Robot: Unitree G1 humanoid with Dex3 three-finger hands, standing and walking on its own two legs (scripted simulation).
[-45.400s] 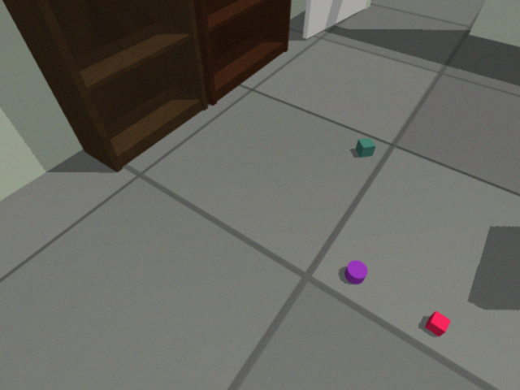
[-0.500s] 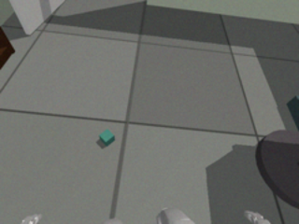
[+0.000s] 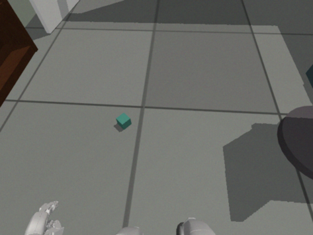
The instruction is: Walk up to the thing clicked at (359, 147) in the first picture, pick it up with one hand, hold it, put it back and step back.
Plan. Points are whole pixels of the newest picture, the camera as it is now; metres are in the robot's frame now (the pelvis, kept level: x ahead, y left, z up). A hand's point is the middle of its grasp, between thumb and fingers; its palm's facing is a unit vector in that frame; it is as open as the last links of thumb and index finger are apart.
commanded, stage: step back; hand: left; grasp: from above
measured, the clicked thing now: (123, 121) +0.87 +0.26 -0.72
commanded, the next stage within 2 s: stand in 1.56 s
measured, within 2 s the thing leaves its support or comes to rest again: neither
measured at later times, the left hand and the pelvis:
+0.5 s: hand out of the picture -0.13 +0.24 -0.15, palm faces -0.04 -0.91 -0.41, open 7.3 cm; pelvis -0.18 -0.03 -0.01, yaw -3 degrees
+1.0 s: hand out of the picture -0.14 +0.25 -0.13, palm faces +0.00 -0.92 -0.38, open 7.3 cm; pelvis -0.21 -0.03 +0.01, yaw +0 degrees
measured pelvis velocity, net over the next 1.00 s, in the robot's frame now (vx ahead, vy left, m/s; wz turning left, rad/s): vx -0.21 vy -0.03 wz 0.01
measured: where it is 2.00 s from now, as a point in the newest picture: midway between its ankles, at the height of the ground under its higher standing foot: outside the picture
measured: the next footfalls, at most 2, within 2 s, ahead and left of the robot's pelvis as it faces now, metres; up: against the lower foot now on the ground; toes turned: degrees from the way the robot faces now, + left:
left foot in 0.06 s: -0.01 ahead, +0.11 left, +0.00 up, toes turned -1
right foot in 0.42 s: -0.17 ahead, -0.15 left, +0.00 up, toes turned -1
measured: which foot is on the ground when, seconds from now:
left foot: up 0.00-0.04, down 0.06-0.46, up 0.48-0.72, down 0.74-1.00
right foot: down 0.00-0.08, up 0.10-0.40, down 0.42-0.78, up 0.80-1.00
